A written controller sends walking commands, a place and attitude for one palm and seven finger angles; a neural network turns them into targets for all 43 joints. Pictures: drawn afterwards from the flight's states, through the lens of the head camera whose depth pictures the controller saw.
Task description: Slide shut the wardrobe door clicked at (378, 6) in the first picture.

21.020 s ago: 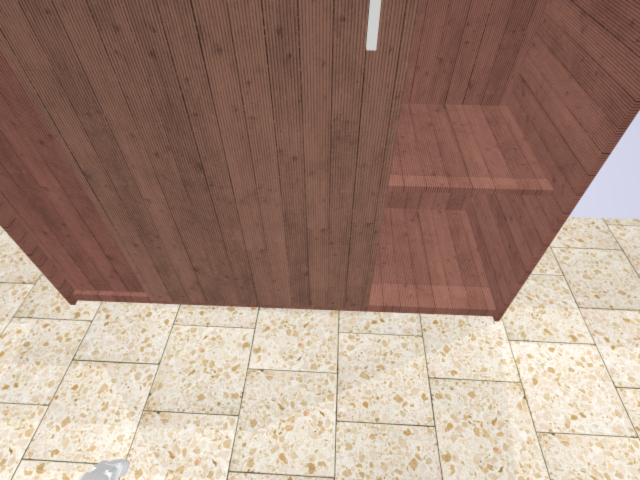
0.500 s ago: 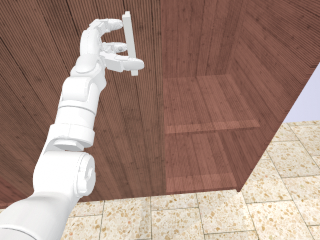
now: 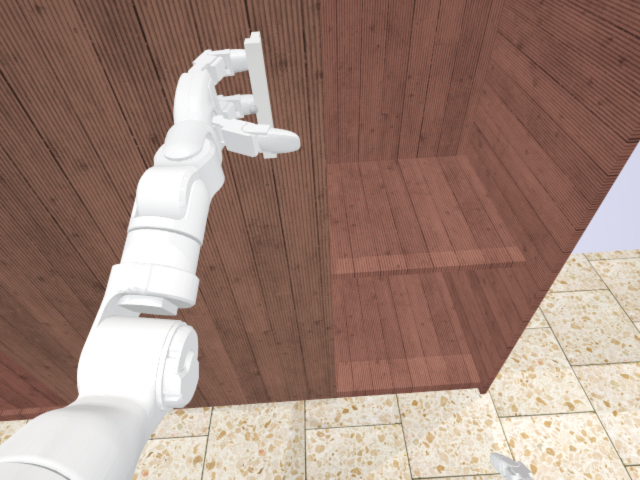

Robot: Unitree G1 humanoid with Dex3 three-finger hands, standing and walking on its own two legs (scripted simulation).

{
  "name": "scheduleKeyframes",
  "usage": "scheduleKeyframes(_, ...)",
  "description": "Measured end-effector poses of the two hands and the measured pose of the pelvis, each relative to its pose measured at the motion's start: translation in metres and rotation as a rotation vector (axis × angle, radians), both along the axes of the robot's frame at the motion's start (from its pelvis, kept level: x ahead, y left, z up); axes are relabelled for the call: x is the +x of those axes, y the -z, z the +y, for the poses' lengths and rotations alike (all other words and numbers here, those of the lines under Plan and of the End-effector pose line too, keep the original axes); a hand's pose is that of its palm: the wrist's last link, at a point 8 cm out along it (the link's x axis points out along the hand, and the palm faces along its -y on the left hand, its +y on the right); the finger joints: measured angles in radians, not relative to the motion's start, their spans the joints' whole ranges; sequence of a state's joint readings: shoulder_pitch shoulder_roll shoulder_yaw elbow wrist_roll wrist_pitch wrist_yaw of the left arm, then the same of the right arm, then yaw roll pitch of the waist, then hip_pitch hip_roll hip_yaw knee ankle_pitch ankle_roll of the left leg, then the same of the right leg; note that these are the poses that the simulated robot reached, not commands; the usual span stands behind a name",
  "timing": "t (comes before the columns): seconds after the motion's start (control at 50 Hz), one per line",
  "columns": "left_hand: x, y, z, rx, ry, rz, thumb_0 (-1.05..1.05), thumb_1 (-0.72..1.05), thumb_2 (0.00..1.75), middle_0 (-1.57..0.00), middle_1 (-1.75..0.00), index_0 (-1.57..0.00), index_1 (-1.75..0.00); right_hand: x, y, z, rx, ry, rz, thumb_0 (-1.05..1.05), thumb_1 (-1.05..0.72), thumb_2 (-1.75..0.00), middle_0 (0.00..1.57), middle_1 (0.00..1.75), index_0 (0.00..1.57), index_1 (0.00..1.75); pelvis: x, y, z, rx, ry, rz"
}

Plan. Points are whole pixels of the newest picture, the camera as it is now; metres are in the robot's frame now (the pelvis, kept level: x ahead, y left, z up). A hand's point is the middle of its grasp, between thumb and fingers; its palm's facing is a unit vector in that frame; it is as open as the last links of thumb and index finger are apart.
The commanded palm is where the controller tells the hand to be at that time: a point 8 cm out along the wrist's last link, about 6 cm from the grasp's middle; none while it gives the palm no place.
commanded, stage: slide the fingers in behind the handle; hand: left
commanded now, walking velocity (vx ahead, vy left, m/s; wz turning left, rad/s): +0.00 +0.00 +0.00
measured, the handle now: (263, 97) +0.50 +0.08 +0.26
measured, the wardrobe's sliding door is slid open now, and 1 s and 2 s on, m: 0.46 0.46 0.46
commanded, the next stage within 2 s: grip the handle and tug to test in 1.22 s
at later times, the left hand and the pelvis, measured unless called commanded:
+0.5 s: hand (276, 110) +0.44 +0.05 +0.28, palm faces +0.05 -1.00 +0.01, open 14.1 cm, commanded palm +0.42 +0.11 +0.26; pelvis +0.00 +0.00 +0.00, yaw +0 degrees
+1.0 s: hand (279, 112) +0.44 +0.05 +0.27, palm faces +0.05 -1.00 +0.00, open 14.6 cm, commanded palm +0.41 +0.10 +0.26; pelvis +0.00 +0.00 +0.00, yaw +0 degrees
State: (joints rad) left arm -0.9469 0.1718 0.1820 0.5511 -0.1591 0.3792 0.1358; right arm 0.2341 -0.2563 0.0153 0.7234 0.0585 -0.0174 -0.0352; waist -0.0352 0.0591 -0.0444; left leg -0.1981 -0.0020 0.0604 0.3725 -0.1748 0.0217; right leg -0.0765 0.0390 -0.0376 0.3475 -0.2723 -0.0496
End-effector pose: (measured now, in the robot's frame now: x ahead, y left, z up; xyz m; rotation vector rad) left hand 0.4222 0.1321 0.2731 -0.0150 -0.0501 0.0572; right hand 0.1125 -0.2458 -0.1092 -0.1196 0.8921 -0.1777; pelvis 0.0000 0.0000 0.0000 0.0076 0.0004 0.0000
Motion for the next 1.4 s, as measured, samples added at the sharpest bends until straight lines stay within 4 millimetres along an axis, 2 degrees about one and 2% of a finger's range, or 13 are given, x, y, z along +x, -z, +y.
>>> scheduleKeyframes(0.1, 0.000, 0.003, -0.003, 0.004, 0.001, 0.015, -0.02, -0.50, 0.30, -0.30, -1.20, -0.30, -1.20, 0.001, 0.000, -0.003, -0.007, -0.001, 0.008, 0.01, -0.91, -0.90, 0.20, 0.30, 0.20, 0.30, 0.001, 0.000, 0.000, 0.000, -0.004, 0.000)
scheduleKeyframes(0.32, 0.000, 0.000, -0.026, -0.011, 0.025, 0.002, -0.02, -0.50, 0.30, -0.30, -1.20, -0.30, -1.20, 0.004, 0.001, -0.001, 0.004, 0.005, 0.006, 0.01, -0.91, -0.90, 0.20, 0.30, 0.20, 0.30, 0.003, 0.000, 0.001, 0.003, 0.002, 0.001)
scheduleKeyframes(0.94, -0.007, 0.000, -0.030, 0.020, -0.004, -0.007, -0.02, -0.50, 0.30, -0.27, -1.20, -0.20, -1.17, 0.002, 0.003, 0.004, 0.024, -0.011, 0.009, 0.01, -0.91, -0.90, 0.20, 0.29, 0.20, 0.30, 0.000, 0.001, 0.001, 0.002, -0.007, -0.006)
scheduleKeyframes(1.22, -0.006, 0.000, -0.029, 0.002, 0.010, -0.002, -0.02, -0.50, 0.30, -0.28, -1.20, -0.22, -1.17, 0.015, 0.000, 0.007, 0.021, -0.021, -0.006, 0.01, -0.91, -0.90, 0.20, 0.30, 0.20, 0.30, 0.004, 0.001, 0.002, 0.002, -0.005, -0.006)
scheduleKeyframes(1.4, -0.005, 0.000, -0.027, -0.007, 0.017, 0.006, -0.02, -0.49, 0.30, -0.29, -1.20, -0.27, -1.18, 0.013, -0.003, 0.005, 0.011, -0.004, -0.006, 0.01, -0.91, -0.90, 0.20, 0.30, 0.20, 0.30, 0.004, 0.000, 0.003, 0.001, 0.001, -0.006)
